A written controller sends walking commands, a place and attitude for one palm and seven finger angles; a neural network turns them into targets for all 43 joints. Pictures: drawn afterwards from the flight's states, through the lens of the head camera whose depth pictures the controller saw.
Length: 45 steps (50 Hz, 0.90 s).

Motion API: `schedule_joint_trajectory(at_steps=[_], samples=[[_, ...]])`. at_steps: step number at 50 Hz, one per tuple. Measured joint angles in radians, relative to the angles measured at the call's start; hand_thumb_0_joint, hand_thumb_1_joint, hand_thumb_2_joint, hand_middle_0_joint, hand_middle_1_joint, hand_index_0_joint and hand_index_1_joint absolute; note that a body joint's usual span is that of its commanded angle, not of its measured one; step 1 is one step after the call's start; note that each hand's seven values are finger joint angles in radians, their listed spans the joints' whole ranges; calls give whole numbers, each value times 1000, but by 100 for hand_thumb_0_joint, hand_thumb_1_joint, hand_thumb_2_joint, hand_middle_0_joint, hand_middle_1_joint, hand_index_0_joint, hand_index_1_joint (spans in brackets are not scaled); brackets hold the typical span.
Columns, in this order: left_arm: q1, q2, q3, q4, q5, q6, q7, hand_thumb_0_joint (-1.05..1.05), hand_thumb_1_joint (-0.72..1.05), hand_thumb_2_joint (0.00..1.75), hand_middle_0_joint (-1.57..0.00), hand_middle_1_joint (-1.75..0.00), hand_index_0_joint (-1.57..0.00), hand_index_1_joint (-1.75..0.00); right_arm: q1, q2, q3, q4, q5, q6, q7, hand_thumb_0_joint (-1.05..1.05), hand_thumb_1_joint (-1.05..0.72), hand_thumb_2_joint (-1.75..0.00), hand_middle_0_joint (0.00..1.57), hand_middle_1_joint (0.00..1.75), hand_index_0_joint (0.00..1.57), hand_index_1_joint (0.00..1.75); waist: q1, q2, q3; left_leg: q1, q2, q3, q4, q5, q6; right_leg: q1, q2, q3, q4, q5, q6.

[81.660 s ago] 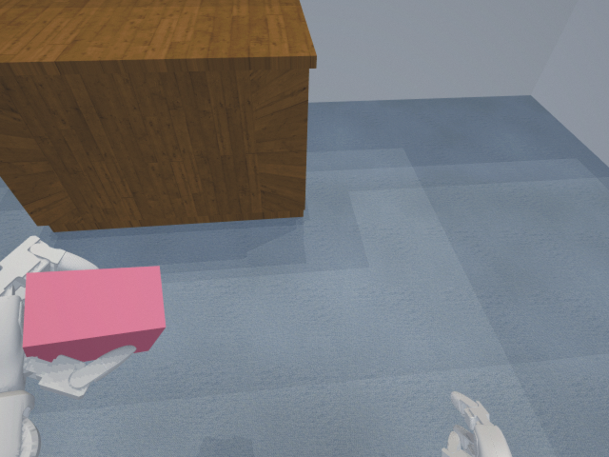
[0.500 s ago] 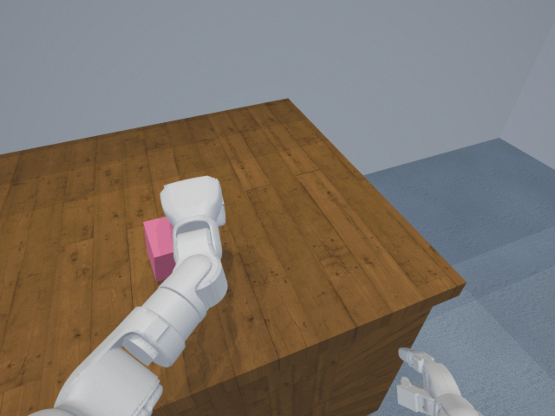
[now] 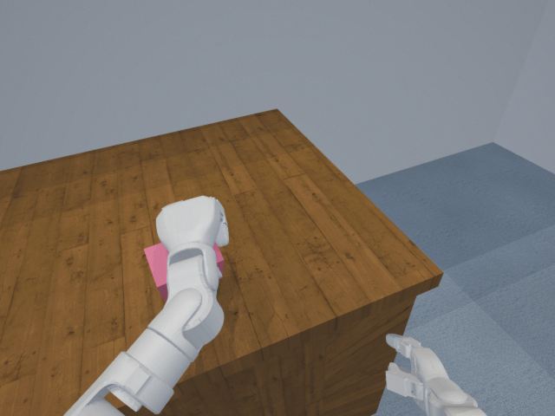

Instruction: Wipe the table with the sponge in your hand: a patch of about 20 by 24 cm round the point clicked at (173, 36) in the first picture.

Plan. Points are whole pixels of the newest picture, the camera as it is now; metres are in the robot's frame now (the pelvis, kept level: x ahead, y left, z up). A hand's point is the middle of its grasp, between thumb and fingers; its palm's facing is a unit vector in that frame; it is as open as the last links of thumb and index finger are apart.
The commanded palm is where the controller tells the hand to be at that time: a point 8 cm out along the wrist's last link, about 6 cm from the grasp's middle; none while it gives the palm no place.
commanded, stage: wipe back along the third lane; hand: left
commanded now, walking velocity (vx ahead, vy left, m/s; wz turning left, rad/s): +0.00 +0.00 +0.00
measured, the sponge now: (187, 268) +0.33 +0.20 +0.05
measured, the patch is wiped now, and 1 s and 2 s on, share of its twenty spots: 1.00 1.00 1.00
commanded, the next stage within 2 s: slide back across to the middle lane in 0.30 s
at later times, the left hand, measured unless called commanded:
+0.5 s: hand (211, 264) +0.29 +0.14 +0.12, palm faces +0.18 -0.19 -0.96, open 7.3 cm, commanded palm +0.24 +0.14 +0.15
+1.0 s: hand (173, 275) +0.26 +0.18 +0.12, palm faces +0.16 -0.22 -0.96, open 7.5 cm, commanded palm +0.22 +0.20 +0.18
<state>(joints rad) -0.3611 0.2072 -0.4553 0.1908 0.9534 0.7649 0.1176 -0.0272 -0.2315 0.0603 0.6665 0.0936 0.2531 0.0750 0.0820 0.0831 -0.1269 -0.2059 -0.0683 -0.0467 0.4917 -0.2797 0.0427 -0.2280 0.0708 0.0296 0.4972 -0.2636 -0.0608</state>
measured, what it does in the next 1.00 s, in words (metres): stands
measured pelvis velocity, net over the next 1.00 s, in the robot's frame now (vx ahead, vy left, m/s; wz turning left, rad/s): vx -0.01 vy -0.04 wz -0.06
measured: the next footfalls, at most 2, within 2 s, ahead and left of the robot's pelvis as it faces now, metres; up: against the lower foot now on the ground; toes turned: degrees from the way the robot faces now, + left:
none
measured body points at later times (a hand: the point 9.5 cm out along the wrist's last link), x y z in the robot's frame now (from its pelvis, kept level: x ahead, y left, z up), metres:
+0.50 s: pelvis +0.00 -0.04 +0.00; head -0.06 -0.09 +0.44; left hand +0.28 +0.14 +0.17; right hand +0.25 -0.25 -0.06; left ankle -0.01 +0.09 -0.74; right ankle +0.00 -0.09 -0.74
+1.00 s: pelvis -0.01 -0.04 +0.00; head -0.06 -0.09 +0.45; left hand +0.25 +0.19 +0.18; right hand +0.23 -0.27 -0.07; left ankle -0.01 +0.10 -0.74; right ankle +0.00 -0.09 -0.74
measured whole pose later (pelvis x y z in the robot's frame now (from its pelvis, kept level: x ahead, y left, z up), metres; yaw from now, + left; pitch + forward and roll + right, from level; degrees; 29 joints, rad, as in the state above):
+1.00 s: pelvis -0.01 -0.04 +0.00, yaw -3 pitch -3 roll +1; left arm 0.02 0.40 -0.16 -0.20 0.84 0.64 0.02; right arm -0.02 -0.27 0.05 0.65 0.07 0.15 -0.03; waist 0.08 0.10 -0.08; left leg -0.15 -0.01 -0.05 0.48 -0.27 0.01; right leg -0.18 0.14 0.06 0.46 -0.22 -0.12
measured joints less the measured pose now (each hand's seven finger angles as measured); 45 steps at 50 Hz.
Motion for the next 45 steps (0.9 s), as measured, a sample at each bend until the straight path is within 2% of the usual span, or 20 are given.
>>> schedule_joint_trajectory(at_steps=[10,22,39,45], samples=[[55,24,18,-54,-2,-2,-5,1,-39,91,-64,-167,-121,-161,-11,-17,-6,-16,3,-7,-13,1,-91,-90,20,30,20,29,-5,3,5,9,21,-4,-4,4,-25,5,21,-5,0,7,-25],[205,62,77,-216,-20,-33,-8,2,-39,91,-64,-168,-120,-162,-5,-31,-12,-23,0,-24,-21,1,-91,-90,19,30,20,29,-11,12,10,37,49,2,-7,-3,-42,32,49,1,-12,13,-49],[359,150,219,-394,-112,-100,-62,-1,-42,95,-68,-157,-120,-160,-4,-23,-10,-19,-21,-62,-79,1,-90,-90,20,30,20,29,-8,14,38,69,64,12,-18,7,-29,60,70,27,-31,32,-65],[362,184,262,-391,-117,-105,-84,-2,-44,97,-70,-152,-121,-160,1,-31,-10,-17,-26,-81,-102,1,-90,-90,20,30,20,29,-4,17,49,63,65,-1,-16,4,-27,57,76,29,-36,41,-66]])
